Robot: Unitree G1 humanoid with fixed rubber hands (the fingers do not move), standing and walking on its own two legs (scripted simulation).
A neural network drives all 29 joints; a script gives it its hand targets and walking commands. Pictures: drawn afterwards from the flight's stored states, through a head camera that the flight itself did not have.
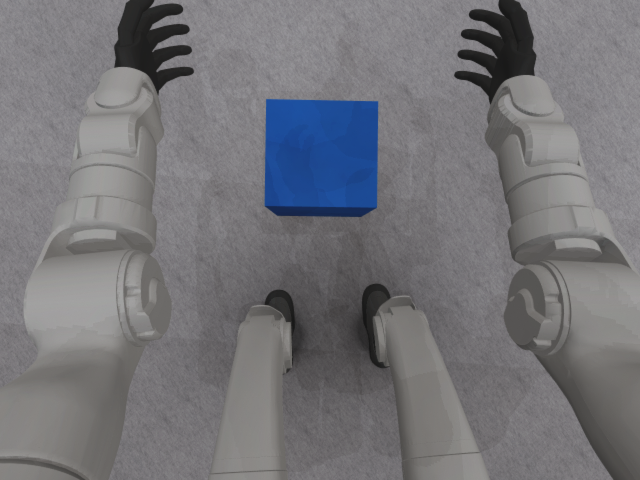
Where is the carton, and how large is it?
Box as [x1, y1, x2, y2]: [265, 99, 377, 216]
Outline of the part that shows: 266,99 265,206 277,215 361,216 376,207 377,101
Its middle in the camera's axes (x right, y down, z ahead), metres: +0.00 -0.16 +0.84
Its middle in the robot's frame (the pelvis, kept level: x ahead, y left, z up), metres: +0.51 -0.01 -0.52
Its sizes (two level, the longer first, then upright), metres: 0.210 0.200 0.250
